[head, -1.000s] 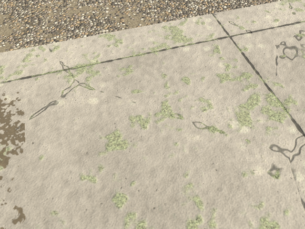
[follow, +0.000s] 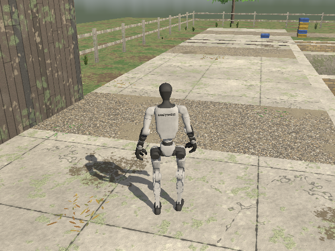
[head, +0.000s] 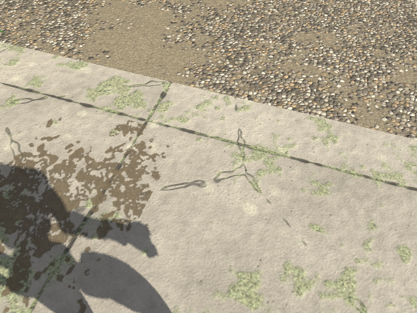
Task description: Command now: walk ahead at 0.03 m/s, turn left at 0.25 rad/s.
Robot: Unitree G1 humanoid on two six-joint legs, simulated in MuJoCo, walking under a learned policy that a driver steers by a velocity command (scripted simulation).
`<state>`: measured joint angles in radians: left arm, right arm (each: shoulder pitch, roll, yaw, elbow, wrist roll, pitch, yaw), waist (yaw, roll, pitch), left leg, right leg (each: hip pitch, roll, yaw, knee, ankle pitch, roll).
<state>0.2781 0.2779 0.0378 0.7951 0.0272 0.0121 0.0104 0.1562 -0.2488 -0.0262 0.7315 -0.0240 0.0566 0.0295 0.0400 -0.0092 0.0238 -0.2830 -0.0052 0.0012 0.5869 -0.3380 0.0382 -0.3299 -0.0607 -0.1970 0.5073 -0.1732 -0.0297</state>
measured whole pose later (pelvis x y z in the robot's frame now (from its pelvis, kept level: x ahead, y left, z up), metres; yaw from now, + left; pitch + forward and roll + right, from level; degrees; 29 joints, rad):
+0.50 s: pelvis +0.01 +0.01 +0.01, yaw +2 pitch +0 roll +0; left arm 0.38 0.22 0.04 0.93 0.02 0.00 0.01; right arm 0.25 -0.23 -0.02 0.86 -0.03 -0.01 0.02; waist 0.03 0.00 -0.02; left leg -0.32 -0.04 0.04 0.71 -0.39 0.08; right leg -0.12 0.00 -0.01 0.40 -0.28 -0.03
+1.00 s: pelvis +0.18 +0.03 +0.00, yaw -6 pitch +1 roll +1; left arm 0.08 0.22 0.04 0.85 0.03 -0.02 -0.06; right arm 0.46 -0.18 -0.02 1.00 -0.02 -0.10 -0.02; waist -0.04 -0.03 0.04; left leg 0.14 -0.06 0.15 0.15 -0.31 0.05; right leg -0.65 -0.04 -0.06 0.73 -0.04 -0.07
